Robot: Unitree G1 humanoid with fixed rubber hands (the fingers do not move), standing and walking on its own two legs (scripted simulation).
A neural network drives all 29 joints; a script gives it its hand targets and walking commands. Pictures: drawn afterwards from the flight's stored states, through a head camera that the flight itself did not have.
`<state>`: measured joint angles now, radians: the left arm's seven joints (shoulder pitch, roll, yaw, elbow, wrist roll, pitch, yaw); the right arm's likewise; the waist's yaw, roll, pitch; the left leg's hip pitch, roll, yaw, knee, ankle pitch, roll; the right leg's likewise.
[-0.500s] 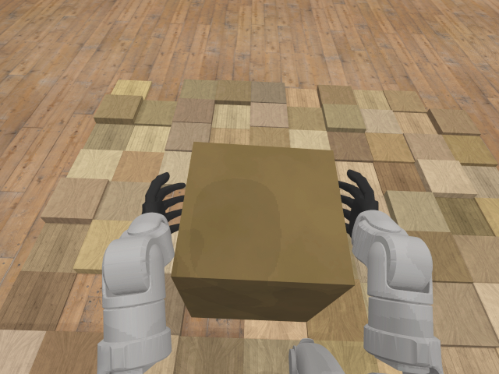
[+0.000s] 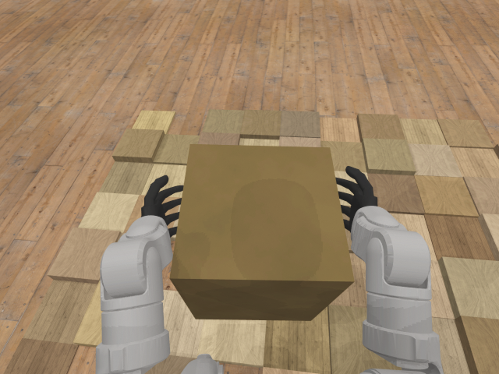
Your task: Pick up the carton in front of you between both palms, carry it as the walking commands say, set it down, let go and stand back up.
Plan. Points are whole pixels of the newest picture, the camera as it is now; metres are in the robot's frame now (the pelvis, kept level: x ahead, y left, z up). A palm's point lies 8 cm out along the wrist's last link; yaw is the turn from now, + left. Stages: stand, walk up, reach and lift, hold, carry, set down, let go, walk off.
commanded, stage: carry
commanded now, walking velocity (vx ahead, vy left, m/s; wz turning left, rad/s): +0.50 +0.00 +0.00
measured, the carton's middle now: (256, 241) +0.34 +0.01 +0.02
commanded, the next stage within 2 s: none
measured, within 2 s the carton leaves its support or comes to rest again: neither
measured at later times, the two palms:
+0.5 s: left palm (181, 69) +0.69 +0.16 +0.12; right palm (324, 69) +0.66 -0.14 +0.13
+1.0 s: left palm (221, 11) +0.99 +0.09 +0.12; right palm (330, 7) +0.99 -0.21 +0.12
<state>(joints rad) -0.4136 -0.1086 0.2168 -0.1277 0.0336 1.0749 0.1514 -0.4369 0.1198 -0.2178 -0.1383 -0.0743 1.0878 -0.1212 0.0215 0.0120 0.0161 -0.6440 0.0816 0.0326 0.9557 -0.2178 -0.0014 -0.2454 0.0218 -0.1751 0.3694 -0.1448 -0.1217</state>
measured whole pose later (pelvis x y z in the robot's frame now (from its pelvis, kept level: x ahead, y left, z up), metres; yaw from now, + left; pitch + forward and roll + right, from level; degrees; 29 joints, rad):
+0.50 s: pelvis +0.33 +0.04 +0.01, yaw -3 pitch +4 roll +0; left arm -0.62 -0.09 0.29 -0.12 0.05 1.24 0.17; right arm -0.60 0.11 -0.29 -0.13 -0.04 1.21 -0.16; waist -0.04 -0.02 0.03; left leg -0.37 -0.02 0.16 0.48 -0.19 0.10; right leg -0.62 -0.05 0.00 1.10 -0.31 -0.04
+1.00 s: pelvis +0.64 -0.05 -0.01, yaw -1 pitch +5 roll +2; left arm -0.58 -0.09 0.27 -0.17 0.02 1.22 0.16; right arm -0.62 0.08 -0.26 -0.16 -0.03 1.24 -0.17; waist 0.02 0.02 0.01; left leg -0.57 0.03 0.04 1.20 -0.37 0.02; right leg -0.37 0.01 -0.13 0.50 -0.22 -0.11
